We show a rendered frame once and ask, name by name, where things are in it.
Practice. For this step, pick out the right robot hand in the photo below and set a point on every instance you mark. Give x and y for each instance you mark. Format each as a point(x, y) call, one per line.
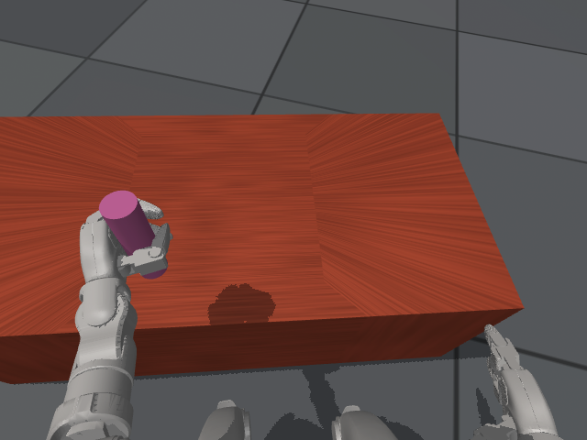
point(525, 409)

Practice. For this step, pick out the can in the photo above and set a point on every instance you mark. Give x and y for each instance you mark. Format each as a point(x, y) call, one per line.
point(125, 217)

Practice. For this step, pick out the left robot arm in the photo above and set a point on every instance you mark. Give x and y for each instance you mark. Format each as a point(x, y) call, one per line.
point(97, 401)

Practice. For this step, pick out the left robot hand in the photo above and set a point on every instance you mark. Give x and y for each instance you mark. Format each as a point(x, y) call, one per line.
point(103, 256)

